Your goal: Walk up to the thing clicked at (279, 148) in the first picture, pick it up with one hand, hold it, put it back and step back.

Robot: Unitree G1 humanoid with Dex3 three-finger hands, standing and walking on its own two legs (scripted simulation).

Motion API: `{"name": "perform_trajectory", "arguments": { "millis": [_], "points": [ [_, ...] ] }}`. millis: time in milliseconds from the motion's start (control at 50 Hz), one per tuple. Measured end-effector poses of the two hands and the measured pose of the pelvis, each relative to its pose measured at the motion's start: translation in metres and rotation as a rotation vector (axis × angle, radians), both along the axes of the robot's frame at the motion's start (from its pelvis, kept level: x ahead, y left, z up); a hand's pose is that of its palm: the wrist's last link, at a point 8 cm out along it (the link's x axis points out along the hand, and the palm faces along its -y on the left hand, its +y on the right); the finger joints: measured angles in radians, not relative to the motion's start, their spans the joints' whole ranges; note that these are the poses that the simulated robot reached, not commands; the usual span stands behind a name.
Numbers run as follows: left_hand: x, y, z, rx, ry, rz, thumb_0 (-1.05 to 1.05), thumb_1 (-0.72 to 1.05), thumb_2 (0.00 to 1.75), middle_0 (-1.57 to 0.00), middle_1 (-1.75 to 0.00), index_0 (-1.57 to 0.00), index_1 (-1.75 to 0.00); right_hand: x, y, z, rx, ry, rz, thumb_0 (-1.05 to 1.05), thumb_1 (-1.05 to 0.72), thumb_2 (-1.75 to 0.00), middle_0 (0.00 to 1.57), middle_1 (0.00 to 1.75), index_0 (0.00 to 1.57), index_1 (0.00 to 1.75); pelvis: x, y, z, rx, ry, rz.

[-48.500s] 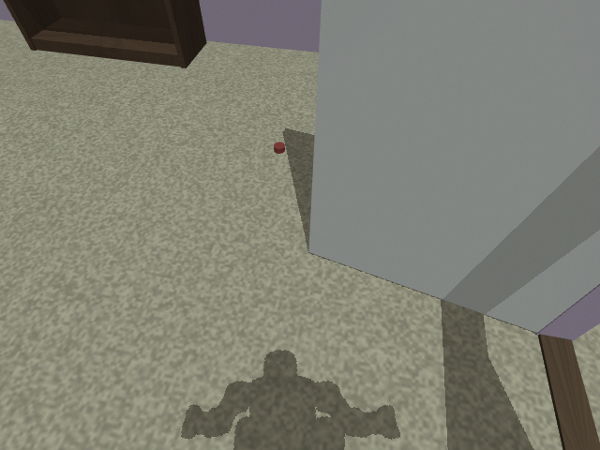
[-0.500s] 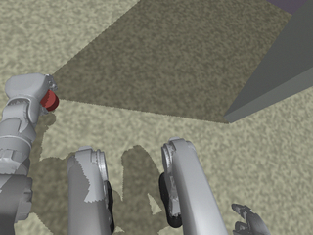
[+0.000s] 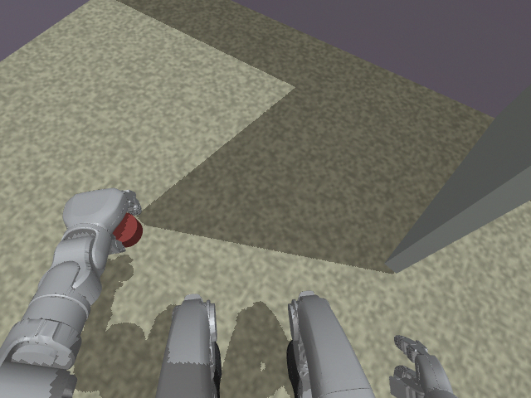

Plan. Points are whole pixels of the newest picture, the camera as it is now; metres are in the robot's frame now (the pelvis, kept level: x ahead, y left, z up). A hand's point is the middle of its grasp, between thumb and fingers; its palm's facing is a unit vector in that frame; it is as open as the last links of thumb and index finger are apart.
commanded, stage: lift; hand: left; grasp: from above
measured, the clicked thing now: (124, 230) +0.40 +0.23 -0.12
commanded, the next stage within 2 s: hold in 0.66 s
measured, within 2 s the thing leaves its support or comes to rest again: neither
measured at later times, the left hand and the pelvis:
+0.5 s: hand (76, 201) +0.37 +0.23 +0.06, palm faces -0.42 -0.09 -0.90, open 8.1 cm; pelvis +0.04 +0.00 +0.14, yaw +1 degrees
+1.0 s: hand (54, 170) +0.38 +0.23 +0.12, palm faces -0.43 -0.08 -0.90, open 8.0 cm; pelvis +0.07 +0.01 +0.18, yaw +1 degrees
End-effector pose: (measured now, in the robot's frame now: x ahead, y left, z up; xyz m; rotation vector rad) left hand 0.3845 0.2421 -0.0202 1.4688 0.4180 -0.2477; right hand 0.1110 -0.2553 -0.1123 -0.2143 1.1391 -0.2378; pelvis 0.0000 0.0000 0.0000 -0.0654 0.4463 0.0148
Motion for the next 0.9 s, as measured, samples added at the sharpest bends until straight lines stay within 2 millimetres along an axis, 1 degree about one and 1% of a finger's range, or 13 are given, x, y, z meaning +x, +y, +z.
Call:
{"name": "perform_trajectory", "arguments": {
  "millis": [80,180,280,380,500,620,760,900],
  "points": [
    [-0.008,0.0,0.033,0.005,0.009,0.003,0.03,0.31,0.29,-0.92,-0.54,-0.82,-0.44,0.003,0.0,0.033,-0.005,-0.021,-0.012,0.01,-0.91,-0.9,0.2,0.3,0.2,0.3,0.007,0.0,0.032,0.008,-0.045,0.004],
    [-0.013,0.001,0.066,0.009,0.017,0.012,0.03,0.3,0.3,-0.92,-0.54,-0.82,-0.43,0.004,-0.002,0.068,-0.014,-0.042,-0.025,0.01,-0.91,-0.9,0.2,0.3,0.2,0.3,0.016,0.0,0.065,0.017,-0.094,0.008],
    [-0.013,-0.002,0.092,0.013,0.023,0.012,0.03,0.3,0.3,-0.92,-0.54,-0.82,-0.43,0.007,-0.005,0.096,-0.02,-0.055,-0.037,0.01,-0.91,-0.9,0.2,0.3,0.2,0.3,0.025,0.001,0.092,0.023,-0.136,0.008],
    [-0.011,-0.005,0.114,0.01,0.021,0.008,0.03,0.3,0.3,-0.93,-0.54,-0.82,-0.43,0.01,-0.005,0.117,-0.02,-0.059,-0.043,0.01,-0.92,-0.9,0.2,0.3,0.2,0.3,0.034,0.002,0.114,0.03,-0.172,0.008],
    [-0.006,-0.007,0.135,0.012,0.016,0.011,0.03,0.3,0.29,-0.93,-0.52,-0.83,-0.42,0.014,-0.004,0.136,-0.009,-0.055,-0.048,0.01,-0.91,-0.9,0.2,0.3,0.2,0.3,0.043,0.003,0.135,0.038,-0.205,0.005],
    [-0.004,-0.008,0.153,0.008,0.018,0.016,0.03,0.31,0.28,-0.94,-0.51,-0.84,-0.41,0.022,-0.002,0.151,0.004,-0.058,-0.05,0.01,-0.91,-0.9,0.2,0.3,0.2,0.3,0.052,0.004,0.151,0.045,-0.235,0.002],
    [0.0,-0.007,0.171,0.007,0.009,0.014,0.04,0.31,0.28,-0.94,-0.51,-0.84,-0.41,0.035,0.0,0.164,0.012,-0.071,-0.046,0.01,-0.91,-0.9,0.2,0.3,0.2,0.3,0.061,0.005,0.165,0.049,-0.265,0.002],
    [0.003,-0.008,0.185,0.017,0.018,0.0,0.04,0.31,0.27,-0.93,-0.51,-0.84,-0.4,0.049,0.0,0.175,0.017,-0.095,-0.042,0.01,-0.91,-0.9,0.2,0.3,0.2,0.3,0.068,0.006,0.174,0.053,-0.289,-0.002]
  ]
}}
